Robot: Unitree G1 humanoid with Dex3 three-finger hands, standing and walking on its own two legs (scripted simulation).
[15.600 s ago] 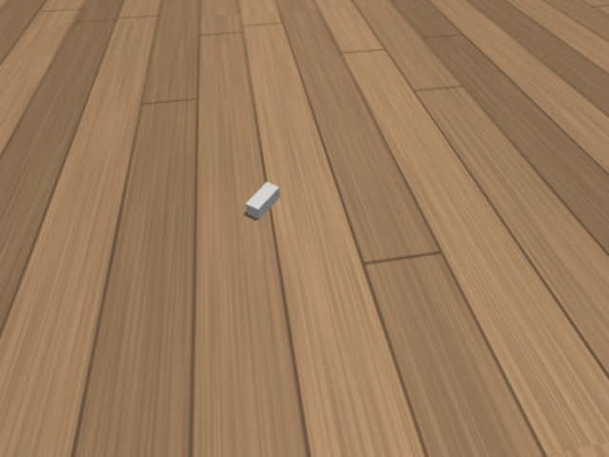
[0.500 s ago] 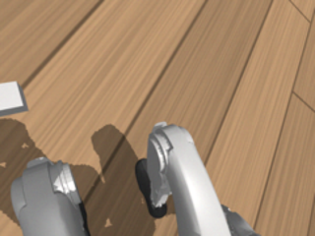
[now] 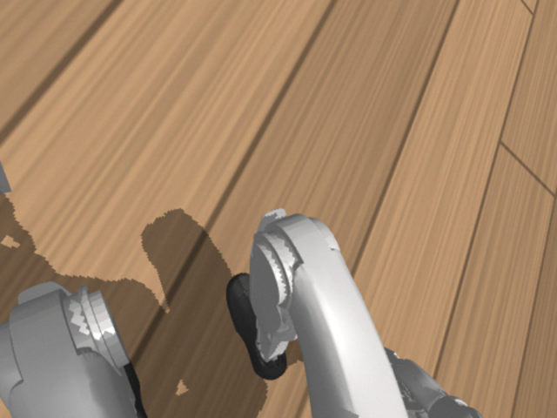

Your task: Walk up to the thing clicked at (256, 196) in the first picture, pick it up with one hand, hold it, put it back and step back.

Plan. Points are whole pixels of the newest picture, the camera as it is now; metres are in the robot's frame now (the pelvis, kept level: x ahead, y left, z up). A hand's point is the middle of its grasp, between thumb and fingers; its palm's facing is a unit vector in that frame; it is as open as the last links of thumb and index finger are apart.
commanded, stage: rest palm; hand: left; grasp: from above
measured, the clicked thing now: out of the picture +0.46 +0.32 -0.27
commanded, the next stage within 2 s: close in 0.16 s
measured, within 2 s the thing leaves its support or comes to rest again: neither
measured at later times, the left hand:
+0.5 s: hand out of the picture +0.45 +0.31 -0.24, palm faces -0.44 -0.09 -0.89, open 13.1 cm
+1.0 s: hand out of the picture +0.44 +0.32 -0.25, palm faces -0.47 -0.13 -0.87, open 11.7 cm
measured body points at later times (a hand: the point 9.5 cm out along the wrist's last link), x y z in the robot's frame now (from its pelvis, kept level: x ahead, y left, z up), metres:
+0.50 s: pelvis -0.01 +0.00 +0.00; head +0.27 +0.13 +0.33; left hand +0.47 +0.31 -0.19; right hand +0.04 -0.25 -0.06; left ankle +0.06 +0.13 -0.27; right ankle +0.11 -0.12 -0.27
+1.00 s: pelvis +0.00 +0.00 +0.00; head +0.27 +0.13 +0.33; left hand +0.47 +0.32 -0.20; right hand +0.04 -0.25 -0.05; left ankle +0.06 +0.13 -0.27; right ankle +0.11 -0.12 -0.27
